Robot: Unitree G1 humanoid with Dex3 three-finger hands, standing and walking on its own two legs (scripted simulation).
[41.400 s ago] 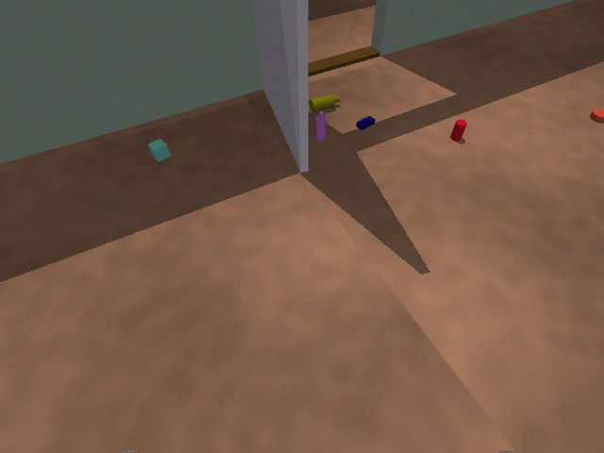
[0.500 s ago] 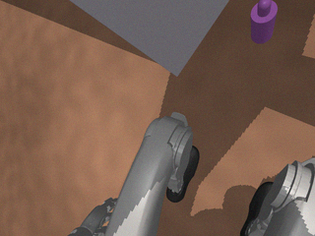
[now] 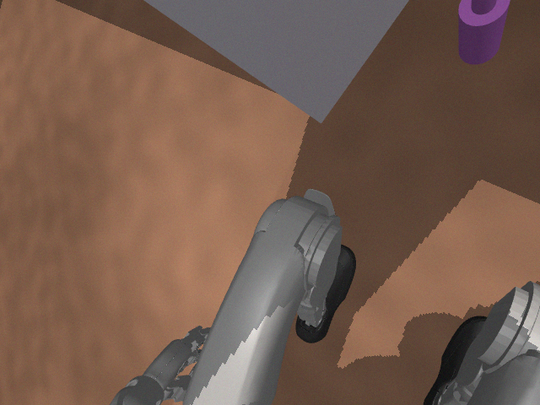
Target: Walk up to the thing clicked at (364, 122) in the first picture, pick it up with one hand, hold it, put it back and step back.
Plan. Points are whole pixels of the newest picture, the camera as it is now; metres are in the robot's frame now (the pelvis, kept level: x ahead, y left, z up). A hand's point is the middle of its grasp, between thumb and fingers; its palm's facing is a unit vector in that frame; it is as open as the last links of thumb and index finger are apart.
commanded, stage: rest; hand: right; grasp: from above
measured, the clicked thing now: out of the picture +0.50 -0.33 -0.28
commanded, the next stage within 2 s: open in 0.44 s
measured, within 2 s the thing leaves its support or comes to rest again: rests again in 0.18 s
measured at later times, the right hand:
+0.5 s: hand out of the picture +0.49 -0.32 -0.26, palm faces -0.48 +0.12 -0.87, open 7.4 cm
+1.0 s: hand out of the picture +0.49 -0.32 -0.25, palm faces -0.47 +0.11 -0.87, open 9.5 cm
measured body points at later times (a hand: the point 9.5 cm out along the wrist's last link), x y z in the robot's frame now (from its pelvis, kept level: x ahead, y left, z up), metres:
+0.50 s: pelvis +0.00 +0.00 +0.00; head +0.30 -0.12 +0.30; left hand +0.02 +0.25 -0.05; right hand +0.51 -0.32 -0.21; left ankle +0.12 +0.12 -0.28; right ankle +0.06 -0.12 -0.28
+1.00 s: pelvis +0.00 +0.00 +0.00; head +0.30 -0.12 +0.31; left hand +0.03 +0.25 -0.05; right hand +0.51 -0.32 -0.20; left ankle +0.12 +0.12 -0.28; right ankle +0.06 -0.12 -0.28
